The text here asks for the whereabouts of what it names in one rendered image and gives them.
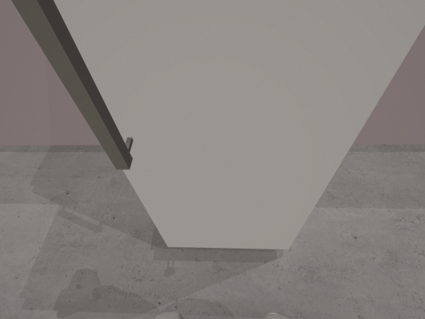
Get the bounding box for fridge door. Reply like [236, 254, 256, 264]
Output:
[54, 0, 425, 249]

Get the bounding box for handle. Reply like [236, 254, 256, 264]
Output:
[11, 0, 133, 169]

